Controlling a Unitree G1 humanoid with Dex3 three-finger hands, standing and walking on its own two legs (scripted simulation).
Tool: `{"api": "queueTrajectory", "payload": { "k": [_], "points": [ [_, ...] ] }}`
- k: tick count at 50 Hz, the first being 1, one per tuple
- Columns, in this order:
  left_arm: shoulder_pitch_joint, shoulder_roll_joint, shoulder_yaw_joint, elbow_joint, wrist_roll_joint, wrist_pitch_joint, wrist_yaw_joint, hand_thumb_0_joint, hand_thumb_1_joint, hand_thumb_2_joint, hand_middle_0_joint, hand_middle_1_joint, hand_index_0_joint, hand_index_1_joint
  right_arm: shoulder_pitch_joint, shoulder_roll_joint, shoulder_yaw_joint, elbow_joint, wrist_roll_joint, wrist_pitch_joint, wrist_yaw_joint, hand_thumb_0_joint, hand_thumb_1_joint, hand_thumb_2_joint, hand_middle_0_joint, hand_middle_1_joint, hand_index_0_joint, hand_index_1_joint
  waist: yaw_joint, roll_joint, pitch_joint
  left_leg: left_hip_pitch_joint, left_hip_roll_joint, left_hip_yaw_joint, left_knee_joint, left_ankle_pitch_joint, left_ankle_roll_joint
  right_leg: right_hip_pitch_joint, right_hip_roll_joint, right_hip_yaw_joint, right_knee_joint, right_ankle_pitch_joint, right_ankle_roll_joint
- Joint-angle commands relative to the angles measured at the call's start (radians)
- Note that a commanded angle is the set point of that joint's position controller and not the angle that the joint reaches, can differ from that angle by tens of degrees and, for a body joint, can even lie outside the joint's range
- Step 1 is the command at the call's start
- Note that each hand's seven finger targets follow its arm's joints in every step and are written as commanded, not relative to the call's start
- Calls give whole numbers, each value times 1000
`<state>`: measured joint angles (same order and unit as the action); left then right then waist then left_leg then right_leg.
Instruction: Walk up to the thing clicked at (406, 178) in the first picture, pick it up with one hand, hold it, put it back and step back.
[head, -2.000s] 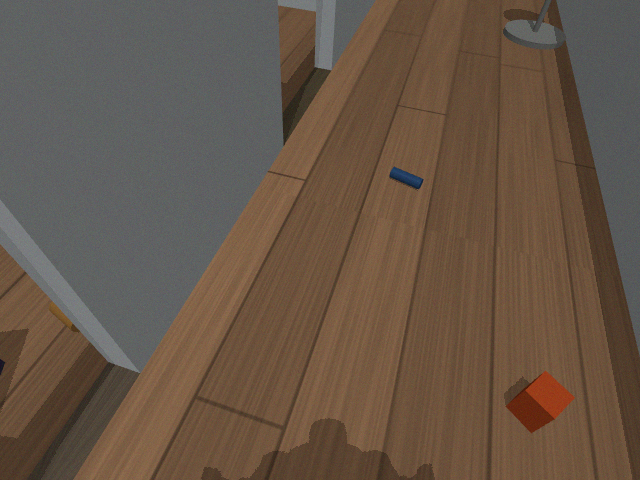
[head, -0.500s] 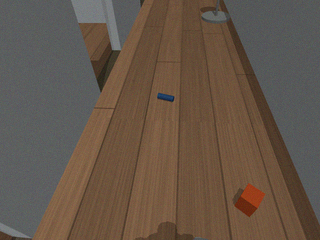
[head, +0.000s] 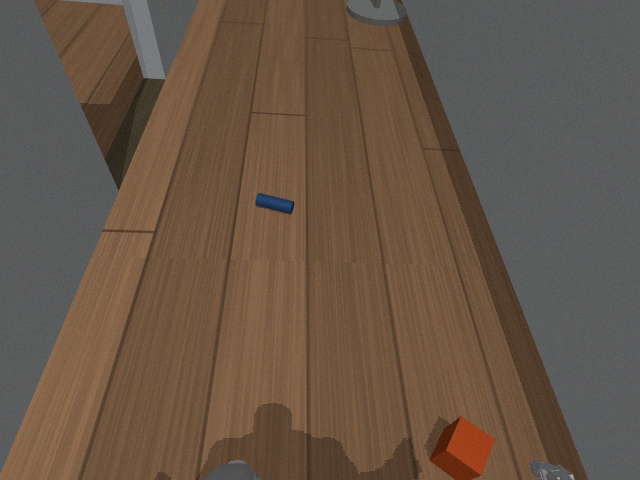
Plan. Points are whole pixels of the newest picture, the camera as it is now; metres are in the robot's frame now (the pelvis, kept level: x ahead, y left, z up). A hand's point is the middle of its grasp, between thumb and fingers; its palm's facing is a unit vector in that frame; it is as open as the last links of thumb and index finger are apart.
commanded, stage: walk up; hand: left
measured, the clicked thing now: (274, 203) +1.21 +0.16 -0.73
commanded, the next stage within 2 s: none
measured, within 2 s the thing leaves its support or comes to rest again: neither
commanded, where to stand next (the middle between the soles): +0.79 -0.08 m, yaw -7 degrees
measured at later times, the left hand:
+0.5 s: hand (195, 309) +0.38 +0.20 -0.11, palm faces -0.14 -0.91 -0.39, open 7.4 cm
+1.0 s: hand (186, 263) +0.49 +0.25 -0.14, palm faces -0.17 -0.92 -0.34, open 7.4 cm
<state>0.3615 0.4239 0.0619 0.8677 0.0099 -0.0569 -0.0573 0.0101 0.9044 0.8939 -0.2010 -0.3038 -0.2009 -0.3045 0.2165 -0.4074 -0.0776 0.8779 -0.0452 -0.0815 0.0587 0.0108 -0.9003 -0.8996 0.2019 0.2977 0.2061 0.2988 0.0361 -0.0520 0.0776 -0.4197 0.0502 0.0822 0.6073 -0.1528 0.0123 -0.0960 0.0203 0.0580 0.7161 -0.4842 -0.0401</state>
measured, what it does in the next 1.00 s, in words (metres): walks ahead: right foot, then left foot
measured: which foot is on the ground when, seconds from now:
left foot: down 0.00-0.42, up 0.44-0.86, down 0.88-1.00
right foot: up 0.00-0.38, down 0.40-0.92, up 0.94-1.00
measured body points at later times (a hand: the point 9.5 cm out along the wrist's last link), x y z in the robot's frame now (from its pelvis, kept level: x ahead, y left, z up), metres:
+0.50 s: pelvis +0.23 -0.05 +0.00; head +0.24 -0.08 +0.45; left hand +0.38 +0.25 -0.08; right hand +0.22 -0.37 -0.13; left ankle +0.13 +0.11 -0.65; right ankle +0.30 -0.16 -0.72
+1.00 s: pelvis +0.42 -0.02 +0.01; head +0.44 +0.00 +0.46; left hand +0.50 +0.30 -0.12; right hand +0.47 -0.35 -0.07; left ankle +0.49 +0.08 -0.72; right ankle +0.34 -0.15 -0.65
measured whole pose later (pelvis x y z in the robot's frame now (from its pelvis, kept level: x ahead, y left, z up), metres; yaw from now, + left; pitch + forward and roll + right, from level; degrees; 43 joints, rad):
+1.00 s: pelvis +0.42 -0.02 +0.01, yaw -7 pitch -3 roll -2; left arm 0.35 0.44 0.03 0.90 0.01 -0.05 -0.04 0.01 0.91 0.89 -0.20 -0.30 -0.20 -0.30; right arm 0.27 -0.40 -0.06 0.83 -0.01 -0.09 0.06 0.01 -0.90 -0.90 0.20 0.30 0.21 0.30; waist 0.00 -0.03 0.06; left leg -0.33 0.06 0.08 0.62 -0.25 0.03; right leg -0.33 0.00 0.02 1.06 -0.45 -0.04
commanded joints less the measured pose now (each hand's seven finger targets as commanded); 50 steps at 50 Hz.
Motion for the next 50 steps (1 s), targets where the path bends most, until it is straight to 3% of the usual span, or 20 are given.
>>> {"api": "queueTrajectory", "payload": {
  "k": [1,4,7,11,17,19,20,21,22,23,26,28,33,38,43,44,45,46,47,50],
  "points": [
    [33,241,41,-79,-11,-21,43,0,900,900,-200,-300,-200,-300,213,-356,-120,-57,32,-37,-28,0,-900,-900,200,300,200,300,-123,211,-202,627,445,-736,-330,-346,264,-613,6,79,522,-16,-29],
    [-9,208,43,-59,-22,-32,27,0,900,900,-200,-300,-200,-300,121,-258,-69,-100,43,-38,-37,0,-900,-900,200,300,200,300,-82,142,-47,374,286,-306,-314,130,177,-500,-59,89,460,132,-6],
    [0,167,38,-65,-28,-14,2,0,900,900,-200,-300,-200,-300,94,-250,-56,-108,44,-47,-36,0,-900,-900,200,300,200,300,-47,191,-17,275,239,-135,-327,216,185,-446,-74,42,359,178,22],
    [-128,154,37,-109,-14,-8,-26,0,900,900,-200,-300,-200,-300,90,-274,-58,-127,33,-47,-32,0,-900,-900,200,300,200,300,-69,211,33,271,237,-50,-346,208,208,-459,-108,-31,102,233,43],
    [-168,158,50,-92,0,-12,-34,0,900,900,-200,-300,-200,-300,84,-281,-59,-128,37,-25,-28,0,-900,-900,200,300,200,300,-57,166,-33,218,215,-16,-239,36,159,-219,-67,-130,-99,371,5],
    [-37,208,75,-52,2,-24,-17,0,900,900,-200,-300,-200,-300,82,-246,-45,-139,37,-19,-29,0,-900,-900,200,300,200,300,28,35,-114,150,181,20,18,153,115,30,-39,-114,-153,359,-20],
    [65,260,98,-29,4,-35,-3,0,900,900,-200,-300,-200,-300,147,-187,-22,-139,39,-17,-28,0,-900,-900,200,300,200,300,71,-137,-197,71,98,58,285,86,82,182,-68,-17,-229,225,-43],
    [110,339,118,-40,4,-41,13,0,900,900,-200,-300,-200,-300,203,-117,5,-150,40,-12,-26,0,-900,-900,200,300,200,300,66,-332,-227,-119,-20,54,504,-349,37,280,-310,389,-336,96,-112],
    [86,362,113,-55,-8,-38,15,0,900,900,-200,-300,-200,-300,176,-215,-18,-139,45,0,-32,0,-900,-900,200,300,200,300,72,-220,-181,-224,-33,-28,593,-382,18,261,-418,640,-444,52,-208],
    [37,359,111,-63,-22,-33,18,0,900,900,-200,-300,-200,-300,135,-265,-31,-126,37,5,-39,0,-900,-900,200,300,200,300,64,-152,-131,-228,19,-79,641,-363,15,169,-434,653,-452,44,-255],
    [-77,269,79,-85,-27,-37,31,0,900,900,-200,-300,-200,-300,147,-221,-27,-82,54,16,-30,0,-900,-900,200,300,200,300,-13,-66,-26,-134,70,-134,560,-223,32,-59,-289,290,-440,216,-174],
    [-86,238,67,-84,-21,-47,30,0,900,900,-200,-300,-200,-300,170,-209,-27,-67,42,25,-18,0,-900,-900,200,300,200,300,-36,-57,-12,-80,68,-118,493,-161,24,-143,-233,191,-454,251,-156],
    [-65,246,73,-100,-12,-64,29,0,900,900,-200,-300,-200,-300,104,-202,-37,-84,25,27,2,0,-900,-900,200,300,200,300,-18,-46,-15,-127,87,-95,275,-90,-27,-129,-251,133,-495,159,-190],
    [-41,267,74,-104,-1,-64,23,0,900,900,-200,-300,-200,-300,-7,-185,-39,-113,19,5,16,0,-900,-900,200,300,200,300,11,-49,4,-33,79,-74,51,-28,-19,-150,-260,108,-446,165,-175],
    [-68,250,55,-102,1,-53,25,0,900,900,-200,-300,-200,-300,127,-211,-60,-57,17,-13,5,0,-900,-900,200,300,200,300,-87,26,-58,288,-9,0,-65,-63,20,-251,-215,35,-220,303,-120],
    [-33,202,38,-104,3,-52,25,0,900,900,-200,-300,-200,-300,233,-256,-76,-27,15,-22,-6,0,-900,-900,200,300,200,300,-134,172,-135,447,24,-71,-135,-150,56,-295,-145,-39,35,412,-85],
    [27,115,10,-110,-13,-50,25,0,900,900,-200,-300,-200,-300,274,-338,-97,-39,0,-29,-16,0,-900,-900,200,300,200,300,-127,411,-186,568,263,-446,-243,-246,129,-484,-34,-116,316,167,-12],
    [42,173,25,-80,-13,-39,37,0,900,900,-200,-300,-200,-300,249,-361,-97,-67,22,-29,-19,0,-900,-900,200,300,200,300,-119,307,-142,551,387,-706,-363,-335,210,-599,28,-58,405,-42,-6],
    [-3,240,37,-66,-2,-32,49,0,900,900,-200,-300,-200,-300,222,-355,-100,-63,41,-23,-17,0,-900,-900,200,300,200,300,-115,251,-84,497,413,-726,-348,-352,269,-626,-36,7,475,-53,-17],
    [-12,219,33,-40,-19,-33,35,0,900,900,-200,-300,-200,-300,140,-259,-55,-85,44,-23,-30,0,-900,-900,200,300,200,300,-71,150,3,319,246,-329,-337,-2,170,-522,-83,59,403,117,-11]
  ]
}}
